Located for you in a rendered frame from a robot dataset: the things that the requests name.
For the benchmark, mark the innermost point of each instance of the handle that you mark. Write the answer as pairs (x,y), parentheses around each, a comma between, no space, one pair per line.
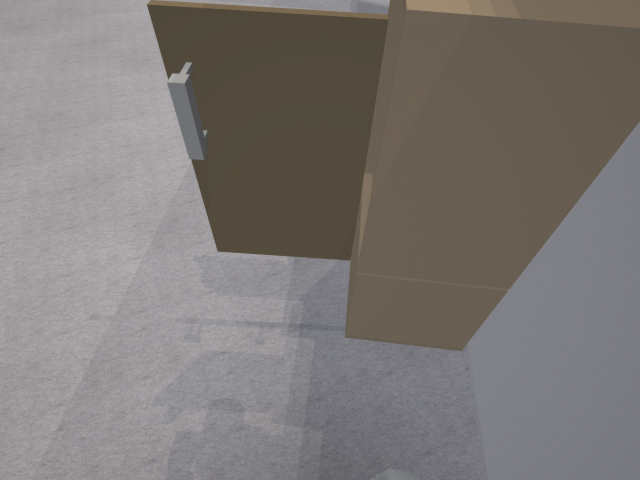
(182,94)

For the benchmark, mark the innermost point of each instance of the cupboard door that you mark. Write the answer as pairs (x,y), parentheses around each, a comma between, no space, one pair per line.
(288,98)

